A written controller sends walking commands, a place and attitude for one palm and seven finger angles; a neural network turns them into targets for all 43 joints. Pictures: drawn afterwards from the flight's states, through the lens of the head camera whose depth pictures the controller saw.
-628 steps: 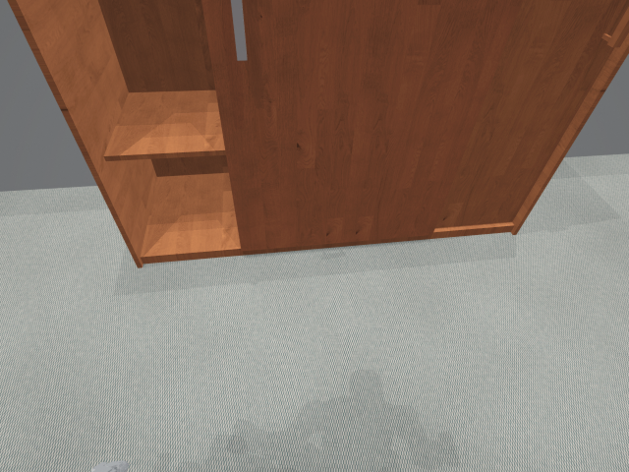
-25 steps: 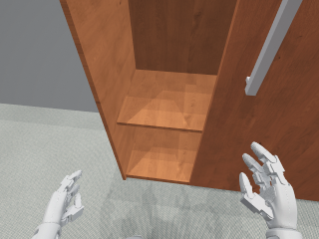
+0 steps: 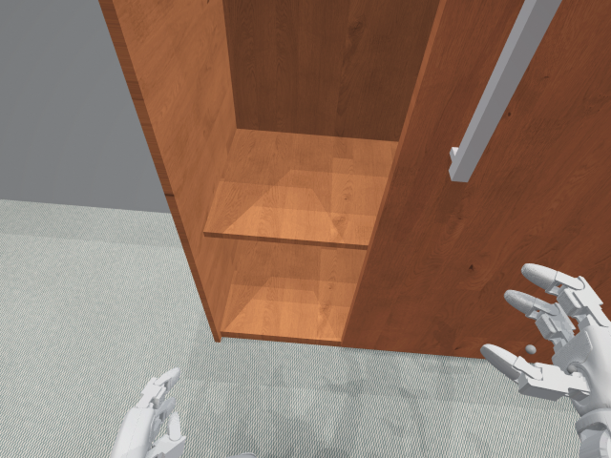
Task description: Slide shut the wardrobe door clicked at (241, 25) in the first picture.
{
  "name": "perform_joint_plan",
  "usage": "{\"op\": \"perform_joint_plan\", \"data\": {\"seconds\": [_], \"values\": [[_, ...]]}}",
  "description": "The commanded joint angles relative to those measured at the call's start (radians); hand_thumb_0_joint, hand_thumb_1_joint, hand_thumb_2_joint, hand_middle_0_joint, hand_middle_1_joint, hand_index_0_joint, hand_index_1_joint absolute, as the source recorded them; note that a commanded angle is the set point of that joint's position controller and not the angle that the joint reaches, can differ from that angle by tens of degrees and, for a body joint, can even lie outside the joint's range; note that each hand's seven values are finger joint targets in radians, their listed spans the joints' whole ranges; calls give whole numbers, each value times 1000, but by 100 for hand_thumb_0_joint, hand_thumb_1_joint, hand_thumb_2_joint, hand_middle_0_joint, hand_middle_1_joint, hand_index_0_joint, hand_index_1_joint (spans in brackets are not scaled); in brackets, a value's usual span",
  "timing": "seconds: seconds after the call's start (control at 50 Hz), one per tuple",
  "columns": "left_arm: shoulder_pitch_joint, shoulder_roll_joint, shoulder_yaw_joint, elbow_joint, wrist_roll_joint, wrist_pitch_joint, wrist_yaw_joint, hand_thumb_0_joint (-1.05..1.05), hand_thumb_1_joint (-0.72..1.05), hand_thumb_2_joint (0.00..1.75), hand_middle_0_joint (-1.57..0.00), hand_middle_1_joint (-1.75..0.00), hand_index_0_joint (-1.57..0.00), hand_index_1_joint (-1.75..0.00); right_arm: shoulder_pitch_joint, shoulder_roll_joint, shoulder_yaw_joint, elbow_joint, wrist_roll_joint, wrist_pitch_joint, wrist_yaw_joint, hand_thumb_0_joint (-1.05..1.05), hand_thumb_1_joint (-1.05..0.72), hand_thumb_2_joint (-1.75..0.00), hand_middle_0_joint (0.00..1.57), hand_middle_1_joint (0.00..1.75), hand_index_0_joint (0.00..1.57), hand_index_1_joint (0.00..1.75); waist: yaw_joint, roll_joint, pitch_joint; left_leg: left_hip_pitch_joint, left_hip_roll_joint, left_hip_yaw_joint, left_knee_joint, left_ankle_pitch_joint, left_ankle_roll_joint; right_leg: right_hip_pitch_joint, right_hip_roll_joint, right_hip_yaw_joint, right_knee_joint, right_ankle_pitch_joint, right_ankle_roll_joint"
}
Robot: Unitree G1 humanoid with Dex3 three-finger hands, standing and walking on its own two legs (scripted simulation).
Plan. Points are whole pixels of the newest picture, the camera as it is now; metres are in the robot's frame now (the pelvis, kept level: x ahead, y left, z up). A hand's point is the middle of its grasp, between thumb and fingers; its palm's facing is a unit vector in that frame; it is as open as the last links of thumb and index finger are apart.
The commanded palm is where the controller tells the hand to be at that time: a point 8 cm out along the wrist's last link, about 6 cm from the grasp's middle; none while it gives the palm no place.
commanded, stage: raise the hand with hooked fingers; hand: right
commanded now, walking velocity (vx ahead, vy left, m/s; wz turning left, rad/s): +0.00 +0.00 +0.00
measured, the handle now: (493, 85) +0.53 -0.20 +0.24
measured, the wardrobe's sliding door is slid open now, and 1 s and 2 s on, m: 0.40 0.40 0.40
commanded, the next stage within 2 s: move the hooked fingers beside the handle in 1.24 s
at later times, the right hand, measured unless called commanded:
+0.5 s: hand out of the picture +0.27 -0.28 +0.19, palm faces +0.12 +0.99 -0.09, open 13.8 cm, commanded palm +0.24 -0.32 +0.20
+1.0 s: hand out of the picture +0.29 -0.29 +0.23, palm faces +0.10 +0.99 -0.07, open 14.0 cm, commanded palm +0.26 -0.34 +0.24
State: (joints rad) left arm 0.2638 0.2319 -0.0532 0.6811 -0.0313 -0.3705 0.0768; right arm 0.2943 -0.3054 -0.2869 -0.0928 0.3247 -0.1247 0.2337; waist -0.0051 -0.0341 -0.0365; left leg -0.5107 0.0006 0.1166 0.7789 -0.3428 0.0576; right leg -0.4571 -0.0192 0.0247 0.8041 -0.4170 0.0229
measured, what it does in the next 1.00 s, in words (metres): stands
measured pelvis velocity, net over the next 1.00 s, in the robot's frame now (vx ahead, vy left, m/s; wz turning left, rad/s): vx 0.01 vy -0.02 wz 0.01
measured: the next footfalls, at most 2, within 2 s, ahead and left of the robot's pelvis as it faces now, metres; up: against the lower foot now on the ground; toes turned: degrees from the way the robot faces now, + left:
none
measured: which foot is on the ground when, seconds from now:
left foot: down 0.00-1.00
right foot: down 0.00-1.00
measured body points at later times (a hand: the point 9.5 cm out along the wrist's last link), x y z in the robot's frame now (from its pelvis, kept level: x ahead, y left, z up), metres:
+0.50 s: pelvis +0.02 -0.02 +0.03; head +0.00 -0.01 +0.48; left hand +0.23 +0.19 -0.03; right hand +0.26 -0.33 +0.20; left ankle +0.04 +0.08 -0.71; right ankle +0.00 -0.13 -0.71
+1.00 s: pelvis +0.01 -0.02 +0.03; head -0.01 -0.01 +0.48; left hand +0.21 +0.21 -0.03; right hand +0.28 -0.34 +0.24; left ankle +0.04 +0.08 -0.71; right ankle +0.00 -0.13 -0.71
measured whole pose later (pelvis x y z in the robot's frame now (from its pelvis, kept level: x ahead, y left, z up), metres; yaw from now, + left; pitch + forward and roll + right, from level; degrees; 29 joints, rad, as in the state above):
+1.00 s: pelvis +0.01 -0.02 +0.03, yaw +1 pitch -3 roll +1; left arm 0.19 0.28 -0.07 0.67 -0.08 -0.22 0.09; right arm -0.13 -0.47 -0.46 -0.02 0.34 0.33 0.35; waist -0.06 -0.05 -0.02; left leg -0.18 0.00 0.09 0.44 -0.20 0.03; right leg -0.13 -0.01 0.00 0.48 -0.29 -0.01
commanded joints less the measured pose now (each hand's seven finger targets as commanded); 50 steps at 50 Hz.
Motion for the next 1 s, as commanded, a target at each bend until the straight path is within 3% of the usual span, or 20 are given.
{"op": "perform_joint_plan", "data": {"seconds": [0.0,0.04,0.12,0.22,0.32,0.38,0.44,0.5,0.6,0.62,0.72,0.76,0.82,0.86,0.9,0.92,0.98], "values": [[-120,142,62,-169,-9,-91,9,0,90,90,-20,-30,-20,-30,-83,-157,-102,-231,15,-83,-12,0,13,-46,27,96,27,96,-30,35,-131,237,24,-133,-207,66,-62,-16,35,13,-157,179,-31],[-118,149,64,-164,-11,-95,11,0,90,90,-20,-30,-20,-30,-106,-175,-107,-240,7,-73,-10,0,17,-44,28,99,28,99,-35,-1,-128,256,20,-116,-212,106,-56,18,36,9,-181,204,-31],[-123,157,65,-156,-12,-92,22,0,90,90,-20,-30,-20,-30,-167,-216,-142,-258,8,-40,-9,0,27,-40,28,105,28,105,-39,5,-126,292,4,-85,-231,169,-53,78,38,11,-222,240,-36],[-138,157,56,-149,-17,-81,30,0,90,90,-20,-30,-20,-30,-275,-249,-170,-255,19,10,7,0,38,-35,29,112,29,112,-50,-46,-138,350,-6,-65,-263,239,-45,150,39,10,-273,291,-32],[-164,154,40,-145,-26,-60,41,0,90,90,-20,-30,-20,-30,-392,-274,-177,-207,26,101,48,0,50,-30,30,120,30,120,-55,-47,-110,383,-15,-57,-303,284,-43,202,36,10,-317,321,-33],[-179,150,28,-150,-33,-39,45,0,90,90,-20,-30,-20,-30,-462,-288,-181,-185,27,160,68,0,50,-30,30,120,30,120,-55,-16,-103,398,-18,-48,-323,287,-44,221,32,18,-349,325,-31],[-197,144,19,-152,-32,-18,47,0,90,90,-20,-30,-20,-30,-532,-327,-212,-184,28,210,78,0,50,-30,30,120,30,120,-62,-43,-129,426,-15,-53,-337,322,-40,250,32,16,-359,359,-32],[-207,142,12,-155,-35,6,46,0,90,90,-20,-30,-20,-30,-588,-339,-214,-154,29,253,95,0,50,-30,30,120,30,120,-57,-26,-117,427,-20,-49,-353,328,-39,264,29,19,-376,365,-32],[-225,142,6,-164,-39,37,44,0,90,90,-20,-30,-20,-30,-689,-391,-241,-138,23,306,111,0,50,-30,30,120,30,120,-58,-36,-140,450,-20,-48,-370,344,-34,285,28,21,-394,385,-32],[-234,143,4,-163,-40,41,43,0,90,90,-20,-30,-20,-30,-708,-403,-247,-135,20,318,111,0,50,-30,30,120,30,120,-63,-78,-130,449,-19,-56,-376,337,-30,284,30,14,-390,383,-31],[-245,150,5,-166,-44,63,41,0,90,90,-20,-30,-20,-30,-777,-467,-287,-91,23,362,123,0,50,-30,30,120,30,120,-66,-44,-153,472,-14,-65,-391,335,-26,287,27,17,-399,386,-33],[-238,148,6,-169,-51,72,35,0,90,90,-20,-30,-20,-30,-729,-405,-238,-31,28,384,137,0,50,-30,30,120,30,120,-58,-27,-103,446,-12,-61,-394,312,-26,268,24,19,-409,358,-31],[-244,156,13,-184,-55,81,27,0,90,90,-20,-30,-20,-30,-697,-404,-239,-39,31,401,143,0,50,-30,30,120,30,120,-64,-28,-107,441,-9,-71,-394,285,-24,261,22,17,-404,339,-29],[-247,159,18,-193,-55,82,26,0,90,90,-20,-30,-20,-30,-714,-427,-261,-90,36,396,136,0,50,-30,30,120,30,120,-65,-16,-143,454,-6,-73,-388,285,-27,268,22,18,-401,342,-31],[-248,157,21,-201,-50,81,28,0,90,90,-20,-30,-20,-30,-741,-451,-287,-149,32,382,121,0,50,-30,30,120,30,120,-69,-44,-180,462,-13,-66,-381,301,-26,292,25,19,-401,365,-31],[-252,158,20,-194,-44,80,28,0,90,90,-20,-30,-20,-30,-737,-476,-314,-161,33,373,109,0,50,-30,30,120,30,120,-75,-50,-180,472,-10,-77,-383,306,-23,284,25,13,-392,371,-31],[-243,155,22,-189,-44,77,32,0,90,90,-20,-30,-20,-30,-737,-450,-303,-153,28,356,91,0,50,-30,30,120,30,120,-68,-62,-146,453,-13,-69,-390,283,-24,280,25,11,-406,349,-30]]}}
